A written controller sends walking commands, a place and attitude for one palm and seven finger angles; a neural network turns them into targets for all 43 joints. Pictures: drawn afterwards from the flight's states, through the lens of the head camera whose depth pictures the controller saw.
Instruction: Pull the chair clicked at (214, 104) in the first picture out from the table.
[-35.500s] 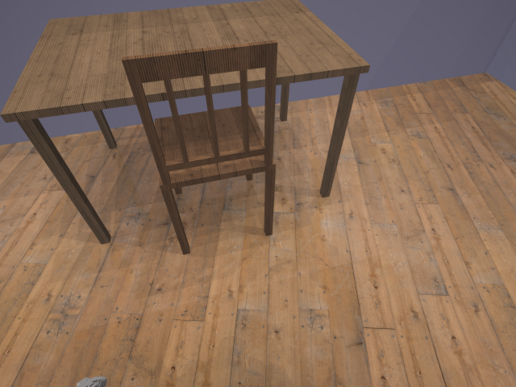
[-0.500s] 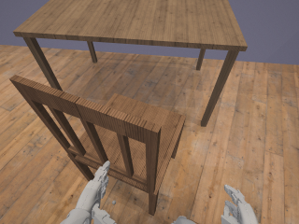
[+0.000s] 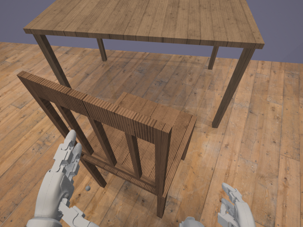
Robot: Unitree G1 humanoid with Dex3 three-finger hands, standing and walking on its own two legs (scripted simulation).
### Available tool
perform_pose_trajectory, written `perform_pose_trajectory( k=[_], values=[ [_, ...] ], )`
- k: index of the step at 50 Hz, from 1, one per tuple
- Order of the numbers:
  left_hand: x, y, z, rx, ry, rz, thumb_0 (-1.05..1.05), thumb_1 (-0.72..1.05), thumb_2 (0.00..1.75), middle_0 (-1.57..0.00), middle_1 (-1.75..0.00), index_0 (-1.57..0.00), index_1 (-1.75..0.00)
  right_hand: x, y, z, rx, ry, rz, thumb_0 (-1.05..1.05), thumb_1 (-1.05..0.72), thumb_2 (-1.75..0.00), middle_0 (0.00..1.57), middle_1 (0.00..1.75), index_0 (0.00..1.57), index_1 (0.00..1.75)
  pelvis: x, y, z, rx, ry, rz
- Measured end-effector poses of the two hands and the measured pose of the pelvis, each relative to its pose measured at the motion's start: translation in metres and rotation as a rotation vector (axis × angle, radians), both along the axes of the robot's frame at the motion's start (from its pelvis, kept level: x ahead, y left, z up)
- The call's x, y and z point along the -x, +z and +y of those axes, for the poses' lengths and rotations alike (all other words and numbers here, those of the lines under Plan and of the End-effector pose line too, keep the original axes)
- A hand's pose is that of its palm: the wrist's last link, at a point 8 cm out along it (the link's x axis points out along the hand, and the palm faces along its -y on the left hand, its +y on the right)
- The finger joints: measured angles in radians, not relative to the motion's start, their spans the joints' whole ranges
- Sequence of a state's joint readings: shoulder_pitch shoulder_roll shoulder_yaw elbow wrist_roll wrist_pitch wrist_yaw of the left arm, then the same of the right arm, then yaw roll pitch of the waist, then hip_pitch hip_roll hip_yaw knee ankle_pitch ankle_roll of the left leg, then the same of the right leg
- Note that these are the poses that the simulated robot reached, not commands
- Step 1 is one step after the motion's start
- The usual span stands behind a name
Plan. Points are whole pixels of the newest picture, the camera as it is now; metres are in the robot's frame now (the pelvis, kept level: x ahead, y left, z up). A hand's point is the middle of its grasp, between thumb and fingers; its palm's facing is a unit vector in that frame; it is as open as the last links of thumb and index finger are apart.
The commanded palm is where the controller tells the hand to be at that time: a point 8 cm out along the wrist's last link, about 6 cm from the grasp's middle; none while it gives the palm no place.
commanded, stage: draw the hand back to the body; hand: left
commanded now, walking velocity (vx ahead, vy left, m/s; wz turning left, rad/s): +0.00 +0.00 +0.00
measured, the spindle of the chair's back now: (105, 144) +0.35 +0.17 -0.03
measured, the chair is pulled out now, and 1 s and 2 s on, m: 0.46 0.46 0.46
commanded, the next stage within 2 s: step back with the hand held close in 1.08 s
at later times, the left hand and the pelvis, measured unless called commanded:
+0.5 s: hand (17, 166) +0.20 +0.24 +0.18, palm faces +0.39 -0.85 -0.35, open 12.3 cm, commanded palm +0.15 +0.28 +0.20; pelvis +0.01 +0.01 +0.05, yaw +0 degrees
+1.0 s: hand out of the picture +0.21 +0.28 +0.20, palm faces +0.46 -0.81 -0.36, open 7.5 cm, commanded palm +0.16 +0.32 +0.23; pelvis +0.02 +0.01 +0.06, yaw -1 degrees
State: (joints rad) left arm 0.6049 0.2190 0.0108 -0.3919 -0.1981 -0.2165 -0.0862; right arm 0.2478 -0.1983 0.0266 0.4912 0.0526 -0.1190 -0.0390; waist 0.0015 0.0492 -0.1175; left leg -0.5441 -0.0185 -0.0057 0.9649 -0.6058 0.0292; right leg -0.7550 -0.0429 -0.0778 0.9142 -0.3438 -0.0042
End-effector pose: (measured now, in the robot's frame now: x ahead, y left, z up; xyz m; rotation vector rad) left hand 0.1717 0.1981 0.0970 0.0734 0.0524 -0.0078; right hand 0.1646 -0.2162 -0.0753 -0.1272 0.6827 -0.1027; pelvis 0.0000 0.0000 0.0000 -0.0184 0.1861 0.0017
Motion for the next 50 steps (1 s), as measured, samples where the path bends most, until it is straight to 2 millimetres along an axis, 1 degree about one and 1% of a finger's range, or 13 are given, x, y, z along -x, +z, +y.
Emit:
perform_pose_trajectory(
  k=[2, 4, 7, 10, 13, 17, 22, 27, 31, 38, 41, 47, 50],
  values=[
    [-0.001, 0.013, 0.009, -0.038, 0.038, -0.041, -0.02, -0.5, 0.22, -0.01, -0.01, -0.01, -0.01, -0.002, 0.007, -0.004, 0.019, -0.002, -0.006, 0.02, -0.9, -0.9, 0.2, 0.3, 0.2, 0.3, -0.002, 0.004, -0.001, 0.002, 0.004, -0.012],
    [0.0, 0.023, 0.018, -0.11, 0.102, -0.023, -0.01, -0.46, 0.24, -0.01, -0.02, -0.02, -0.02, -0.004, 0.015, -0.009, 0.043, -0.013, -0.008, 0.02, -0.9, -0.9, 0.21, 0.3, 0.2, 0.3, -0.004, 0.01, -0.002, 0.004, 0.007, -0.032],
    [0.007, 0.028, 0.029, -0.164, 0.185, 0.035, -0.01, -0.38, 0.28, -0.02, -0.04, -0.02, -0.03, -0.009, 0.028, -0.015, 0.065, -0.033, -0.022, 0.02, -0.9, -0.9, 0.2, 0.3, 0.2, 0.3, -0.007, 0.019, -0.001, 0.007, 0.01, -0.062],
    [0.015, 0.029, 0.035, -0.19, 0.233, 0.088, -0.01, -0.29, 0.32, -0.03, -0.06, -0.04, -0.05, -0.013, 0.038, -0.018, 0.085, -0.037, -0.038, 0.02, -0.9, -0.9, 0.2, 0.3, 0.2, 0.3, -0.009, 0.026, 0.0, 0.007, 0.01, -0.094],
    [0.02, 0.038, 0.043, -0.223, 0.267, 0.093, -0.01, -0.19, 0.37, -0.05, -0.08, -0.05, -0.07, -0.018, 0.046, -0.018, 0.1, -0.024, -0.056, 0.02, -0.9, -0.9, 0.2, 0.3, 0.2, 0.3, -0.01, 0.033, 0.002, 0.006, 0.012, -0.128],
    [0.02, 0.06, 0.058, -0.27, 0.323, 0.03, -0.01, -0.05, 0.44, -0.07, -0.11, -0.07, -0.1, -0.024, 0.053, -0.011, 0.098, 0.001, -0.079, 0.02, -0.9, -0.9, 0.2, 0.3, 0.2, 0.3, -0.011, 0.04, 0.003, 0.006, 0.014, -0.169],
    [0.016, 0.087, 0.074, -0.303, 0.386, -0.067, -0.01, 0.13, 0.52, -0.09, -0.14, -0.1, -0.14, -0.028, 0.058, 0.001, 0.072, 0.031, -0.092, 0.02, -0.9, -0.9, 0.2, 0.3, 0.2, 0.3, -0.012, 0.046, 0.004, 0.005, 0.008, -0.206],
    [0.014, 0.102, 0.086, -0.324, 0.412, -0.115, 0.0, 0.3, 0.61, -0.12, -0.18, -0.12, -0.17, -0.027, 0.058, 0.01, 0.05, 0.051, -0.081, 0.02, -0.9, -0.9, 0.2, 0.3, 0.2, 0.3, -0.013, 0.051, 0.006, 0.006, 0.0, -0.227],
    [0.014, 0.114, 0.097, -0.353, 0.434, -0.147, 0.0, 0.45, 0.68, -0.14, -0.21, -0.14, -0.2, -0.024, 0.058, 0.012, 0.049, 0.058, -0.062, 0.02, -0.9, -0.9, 0.21, 0.3, 0.2, 0.3, -0.013, 0.053, 0.007, 0.008, -0.004, -0.237],
    [0.014, 0.143, 0.118, -0.411, 0.499, -0.242, 0.01, 0.69, 0.8, -0.18, -0.26, -0.18, -0.26, -0.021, 0.055, 0.009, 0.061, 0.055, -0.031, 0.02, -0.9, -0.9, 0.21, 0.3, 0.2, 0.3, -0.016, 0.056, 0.01, 0.012, -0.004, -0.249],
    [0.011, 0.145, 0.122, -0.402, 0.51, -0.254, 0.01, 0.77, 0.84, -0.19, -0.28, -0.19, -0.27, -0.02, 0.054, 0.007, 0.062, 0.05, -0.02, 0.02, -0.9, -0.9, 0.2, 0.3, 0.2, 0.3, -0.016, 0.057, 0.012, 0.012, -0.005, -0.247],
    [0.004, 0.124, 0.117, -0.353, 0.475, -0.179, 0.01, 0.86, 0.88, -0.2, -0.3, -0.2, -0.29, -0.019, 0.053, 0.004, 0.072, 0.037, -0.001, 0.02, -0.9, -0.9, 0.2, 0.3, 0.2, 0.3, -0.017, 0.057, 0.014, 0.012, -0.01, -0.243],
    [0.003, 0.121, 0.115, -0.352, 0.458, -0.169, 0.01, 0.88, 0.89, -0.2, -0.3, -0.2, -0.29, -0.019, 0.055, 0.004, 0.079, 0.035, -0.002, 0.02, -0.9, -0.9, 0.2, 0.3, 0.2, 0.3, -0.019, 0.057, 0.015, 0.014, -0.009, -0.242]
  ],
)
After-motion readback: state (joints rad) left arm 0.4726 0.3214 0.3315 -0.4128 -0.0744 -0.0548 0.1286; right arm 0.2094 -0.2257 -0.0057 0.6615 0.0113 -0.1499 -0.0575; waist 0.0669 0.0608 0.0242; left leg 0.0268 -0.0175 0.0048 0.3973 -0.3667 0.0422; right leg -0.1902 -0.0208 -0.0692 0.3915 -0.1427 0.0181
